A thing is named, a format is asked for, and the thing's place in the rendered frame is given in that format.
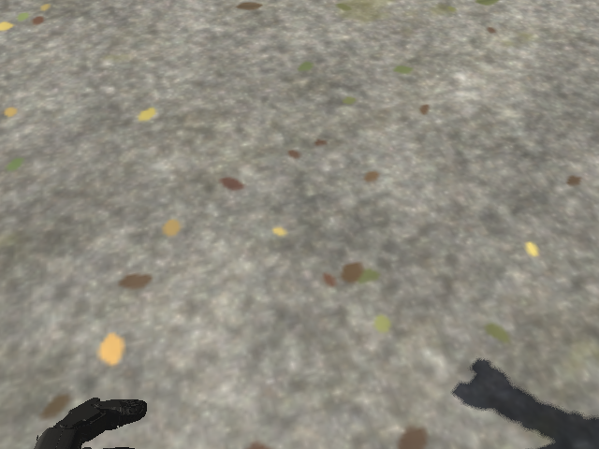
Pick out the robot left hand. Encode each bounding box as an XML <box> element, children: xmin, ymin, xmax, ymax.
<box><xmin>34</xmin><ymin>398</ymin><xmax>147</xmax><ymax>449</ymax></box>

